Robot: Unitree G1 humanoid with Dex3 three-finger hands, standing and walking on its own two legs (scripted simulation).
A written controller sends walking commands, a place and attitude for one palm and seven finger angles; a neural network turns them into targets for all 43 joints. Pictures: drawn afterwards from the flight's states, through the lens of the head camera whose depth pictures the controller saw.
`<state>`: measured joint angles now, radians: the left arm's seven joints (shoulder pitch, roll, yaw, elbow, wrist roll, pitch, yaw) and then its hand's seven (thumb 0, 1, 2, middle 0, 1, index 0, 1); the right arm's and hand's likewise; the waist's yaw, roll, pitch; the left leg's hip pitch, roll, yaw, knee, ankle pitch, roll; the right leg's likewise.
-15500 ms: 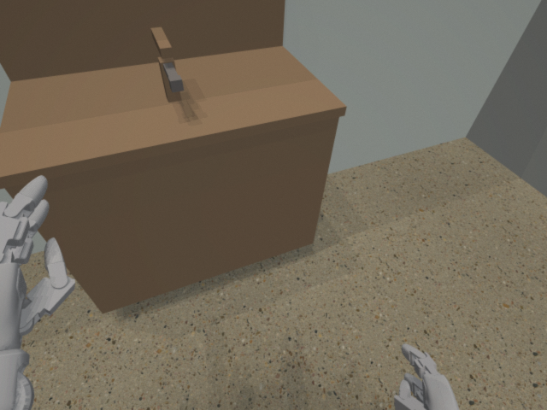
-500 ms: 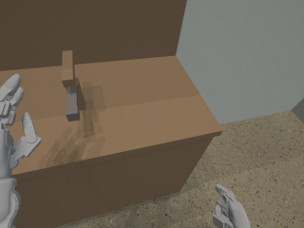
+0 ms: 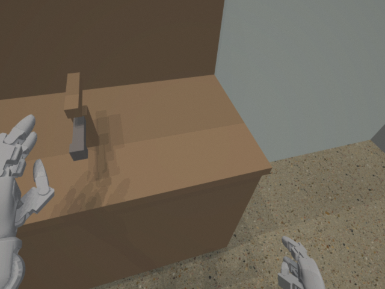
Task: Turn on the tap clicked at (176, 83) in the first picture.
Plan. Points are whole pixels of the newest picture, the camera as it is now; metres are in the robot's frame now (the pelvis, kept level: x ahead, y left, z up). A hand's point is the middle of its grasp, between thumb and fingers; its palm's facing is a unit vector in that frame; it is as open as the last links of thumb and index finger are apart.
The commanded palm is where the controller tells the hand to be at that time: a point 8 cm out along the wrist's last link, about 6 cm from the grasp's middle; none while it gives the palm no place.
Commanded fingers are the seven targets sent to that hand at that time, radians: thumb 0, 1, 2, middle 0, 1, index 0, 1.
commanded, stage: come to a stop and stand still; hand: left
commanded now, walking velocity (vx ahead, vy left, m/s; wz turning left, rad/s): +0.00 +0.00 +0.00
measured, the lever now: (78, 151) +0.35 +0.27 +0.09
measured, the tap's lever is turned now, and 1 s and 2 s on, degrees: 0 0 0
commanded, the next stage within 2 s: look again from close up in 0.12 s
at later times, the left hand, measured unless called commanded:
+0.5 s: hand (52, 185) +0.23 +0.25 +0.16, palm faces +0.36 -0.86 -0.37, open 7.4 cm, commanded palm +0.17 +0.28 +0.17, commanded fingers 0.00 0.90 0.90 -0.20 -0.30 -0.20 -0.30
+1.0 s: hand (53, 216) +0.18 +0.23 +0.15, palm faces +0.44 -0.83 -0.34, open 7.4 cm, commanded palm +0.15 +0.27 +0.17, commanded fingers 0.00 0.90 0.90 -0.20 -0.30 -0.20 -0.30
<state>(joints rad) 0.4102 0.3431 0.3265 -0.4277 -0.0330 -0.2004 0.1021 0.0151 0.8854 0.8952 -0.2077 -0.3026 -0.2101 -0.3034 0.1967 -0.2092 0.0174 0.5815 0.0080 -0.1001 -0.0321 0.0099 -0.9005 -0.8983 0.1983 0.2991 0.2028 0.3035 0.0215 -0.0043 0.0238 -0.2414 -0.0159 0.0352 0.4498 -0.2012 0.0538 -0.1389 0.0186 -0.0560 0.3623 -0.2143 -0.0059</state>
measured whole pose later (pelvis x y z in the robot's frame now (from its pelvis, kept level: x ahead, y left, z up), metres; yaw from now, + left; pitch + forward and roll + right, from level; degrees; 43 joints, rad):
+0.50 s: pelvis +0.01 +0.00 +0.00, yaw +0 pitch +0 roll -1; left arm 0.43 0.36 0.34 -0.47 -0.05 -0.17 0.10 0.02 0.89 0.90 -0.21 -0.30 -0.21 -0.30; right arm 0.19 -0.20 0.02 0.57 0.02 -0.08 -0.04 0.01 -0.90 -0.90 0.20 0.30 0.20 0.30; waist 0.02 -0.01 0.03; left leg -0.23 -0.02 0.04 0.44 -0.21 0.06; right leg -0.13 0.01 -0.05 0.37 -0.23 0.00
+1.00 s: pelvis -0.02 -0.04 -0.02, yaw +2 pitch -1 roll +0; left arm 0.38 0.39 0.32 -0.43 -0.08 -0.10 0.12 0.02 0.88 0.89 -0.21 -0.30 -0.22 -0.30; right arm 0.15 -0.22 0.03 0.63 -0.01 -0.10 -0.02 0.01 -0.90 -0.90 0.20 0.30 0.20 0.30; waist 0.05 -0.01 0.00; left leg -0.35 -0.01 0.00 0.62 -0.25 0.01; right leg -0.28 0.03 -0.09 0.62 -0.32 -0.06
